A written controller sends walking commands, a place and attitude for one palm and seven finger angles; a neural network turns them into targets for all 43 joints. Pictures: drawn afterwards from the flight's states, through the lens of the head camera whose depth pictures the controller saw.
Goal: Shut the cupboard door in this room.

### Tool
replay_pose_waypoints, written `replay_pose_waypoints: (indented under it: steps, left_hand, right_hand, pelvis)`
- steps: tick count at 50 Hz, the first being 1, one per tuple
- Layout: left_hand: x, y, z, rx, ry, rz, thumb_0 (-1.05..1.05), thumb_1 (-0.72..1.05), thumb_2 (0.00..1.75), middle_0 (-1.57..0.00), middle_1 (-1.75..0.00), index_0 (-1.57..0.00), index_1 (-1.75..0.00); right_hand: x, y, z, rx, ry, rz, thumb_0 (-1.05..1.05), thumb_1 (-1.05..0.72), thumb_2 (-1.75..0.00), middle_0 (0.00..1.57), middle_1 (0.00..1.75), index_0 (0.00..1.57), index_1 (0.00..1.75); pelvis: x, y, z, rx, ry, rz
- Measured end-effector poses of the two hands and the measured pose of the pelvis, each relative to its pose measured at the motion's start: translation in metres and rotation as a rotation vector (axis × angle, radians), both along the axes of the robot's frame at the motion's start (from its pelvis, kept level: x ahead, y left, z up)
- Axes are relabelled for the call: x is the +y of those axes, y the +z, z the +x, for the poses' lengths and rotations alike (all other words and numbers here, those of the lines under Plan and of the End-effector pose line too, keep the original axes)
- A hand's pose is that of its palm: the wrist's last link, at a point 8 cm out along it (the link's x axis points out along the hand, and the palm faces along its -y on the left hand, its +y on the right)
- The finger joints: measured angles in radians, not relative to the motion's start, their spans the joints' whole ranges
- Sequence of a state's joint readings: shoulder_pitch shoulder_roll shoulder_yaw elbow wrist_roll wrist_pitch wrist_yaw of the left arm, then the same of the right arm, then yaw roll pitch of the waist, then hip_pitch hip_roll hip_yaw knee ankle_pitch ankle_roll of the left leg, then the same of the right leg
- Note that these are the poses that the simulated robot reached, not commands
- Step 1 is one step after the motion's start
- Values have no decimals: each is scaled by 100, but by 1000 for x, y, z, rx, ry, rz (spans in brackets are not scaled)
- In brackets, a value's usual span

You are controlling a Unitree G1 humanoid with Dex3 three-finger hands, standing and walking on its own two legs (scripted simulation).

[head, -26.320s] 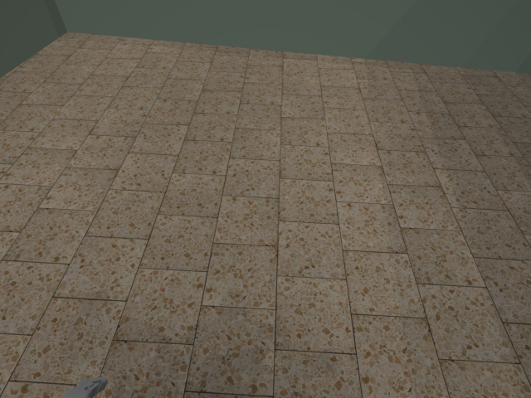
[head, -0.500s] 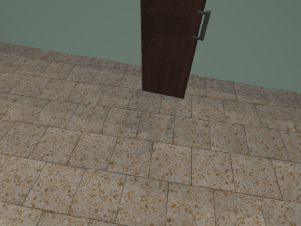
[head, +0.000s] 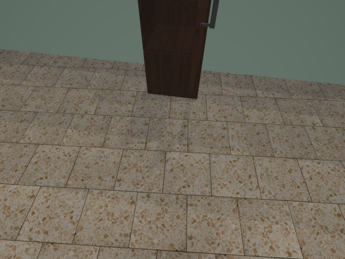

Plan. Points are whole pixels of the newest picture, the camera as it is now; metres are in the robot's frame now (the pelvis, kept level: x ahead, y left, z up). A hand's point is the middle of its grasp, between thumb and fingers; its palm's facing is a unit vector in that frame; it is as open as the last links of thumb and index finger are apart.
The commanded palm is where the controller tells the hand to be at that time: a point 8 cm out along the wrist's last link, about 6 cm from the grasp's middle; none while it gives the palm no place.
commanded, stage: walk around to get in front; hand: left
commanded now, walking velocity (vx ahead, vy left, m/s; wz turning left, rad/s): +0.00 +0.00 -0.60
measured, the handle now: (209, 10) +1.02 -0.08 +0.09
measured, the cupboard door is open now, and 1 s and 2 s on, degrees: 87 87 87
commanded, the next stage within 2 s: none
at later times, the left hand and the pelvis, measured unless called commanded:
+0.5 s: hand out of the picture +0.09 +0.17 -0.16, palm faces -0.17 -0.96 -0.24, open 7.4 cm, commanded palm none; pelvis +0.01 -0.01 +0.01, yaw -14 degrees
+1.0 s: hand (100, 228) +0.21 +0.22 -0.16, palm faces -0.51 -0.83 -0.22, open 7.4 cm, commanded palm none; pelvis +0.03 +0.07 +0.01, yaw -34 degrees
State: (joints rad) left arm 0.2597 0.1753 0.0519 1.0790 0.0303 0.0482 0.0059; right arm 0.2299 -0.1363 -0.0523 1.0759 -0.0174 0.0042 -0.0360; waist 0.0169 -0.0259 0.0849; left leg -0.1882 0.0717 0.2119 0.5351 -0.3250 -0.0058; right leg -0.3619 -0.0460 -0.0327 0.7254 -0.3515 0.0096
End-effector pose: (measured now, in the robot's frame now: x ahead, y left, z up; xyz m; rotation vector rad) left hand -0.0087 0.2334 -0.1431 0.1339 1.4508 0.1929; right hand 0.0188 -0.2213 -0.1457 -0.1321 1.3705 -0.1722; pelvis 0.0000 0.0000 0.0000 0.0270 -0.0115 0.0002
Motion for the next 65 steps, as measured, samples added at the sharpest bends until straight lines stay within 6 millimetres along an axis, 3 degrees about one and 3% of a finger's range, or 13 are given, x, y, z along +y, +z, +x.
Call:
replay_pose_waypoints:
  steps: [8, 14, 19, 25, 32, 35, 40, 44, 48, 53, 58, 65]
  left_hand:
    - [-10, 9, 44, -93, -81, 86, 1, 90, 90, -20, -30, -20, -30]
    - [-26, 22, 62, -101, -134, 66, 0, 90, 90, -20, -30, -20, -30]
    - [-29, 24, 78, -106, -197, 38, 1, 90, 90, -21, -30, -20, -30]
    - [-14, 20, 101, -133, -259, 22, 1, 90, 90, -21, -30, -20, -30]
    - [26, 5, 134, -137, -347, 9, 1, 90, 90, -21, -30, -20, -30]
    - [44, -5, 156, -144, -386, 3, 1, 90, 90, -21, -30, -20, -30]
    - [57, 4, 192, -170, -473, -10, 1, 90, 90, -20, -30, -20, -30]
    - [58, 10, 214, -185, -536, -16, 1, 90, 90, -20, -30, -20, -30]
    - [45, 10, 230, -180, -604, -26, 1, 91, 90, -20, -30, -20, -30]
    - [6, 9, 248, -191, -708, -58, 1, 91, 90, -20, -30, -19, -30]
    - [-54, 14, 261, -245, -828, -101, 1, 91, 90, -20, -30, -19, -30]
    - [-138, 25, 261, -380, -978, -128, 1, 90, 90, -20, -30, -20, -30]
  right_hand:
    - [-41, -22, 12, -26, -58, 17, 0, -91, -90, 20, 30, 20, 29]
    - [-68, 5, 39, -104, -67, -26, 0, -91, -90, 20, 30, 20, 29]
    - [-83, 22, 54, -179, -95, -78, 0, -91, -90, 20, 30, 20, 29]
    - [-80, 34, 57, -214, -129, -129, 0, -91, -90, 20, 30, 20, 29]
    - [-43, 44, 48, -251, -188, -169, 0, -91, -90, 20, 30, 20, 29]
    - [-20, 46, 31, -253, -224, -186, 0, -91, -90, 20, 30, 20, 29]
    - [17, 53, -14, -175, -307, -176, 0, -91, -90, 20, 30, 20, 29]
    - [41, 52, -48, -123, -396, -163, 0, -91, -90, 20, 30, 20, 30]
    - [63, 48, -84, -81, -499, -147, 0, -91, -90, 20, 30, 20, 30]
    - [88, 40, -133, -21, -631, -118, 0, -91, -90, 20, 30, 20, 30]
    - [106, 27, -182, 37, -752, -74, 0, -91, -90, 20, 30, 20, 30]
    - [106, -9, -238, 64, -870, 0, 0, -91, -90, 20, 30, 20, 29]
  pelvis:
    - [-28, -12, 5, 8, -73, -5]
    - [-36, 6, 2, 27, -137, 13]
    - [-32, 11, 4, 38, -193, 8]
    - [-15, 10, 10, 37, -252, -12]
    - [22, 4, 16, 43, -333, -32]
    - [40, 0, 18, 32, -372, -38]
    - [58, 10, 23, 25, -447, -71]
    - [67, 14, 26, 32, -504, -78]
    - [71, 14, 27, 33, -560, -75]
    - [70, 12, 20, 27, -634, -62]
    - [62, 7, 8, 20, -707, -44]
    - [34, -11, -16, 12, -795, -26]
